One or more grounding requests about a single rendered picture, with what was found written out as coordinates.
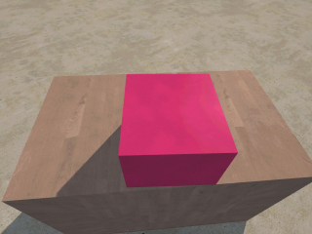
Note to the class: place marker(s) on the pedestal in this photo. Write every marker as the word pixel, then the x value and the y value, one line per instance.
pixel 69 174

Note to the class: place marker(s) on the carton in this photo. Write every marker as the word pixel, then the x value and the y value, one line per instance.
pixel 173 131

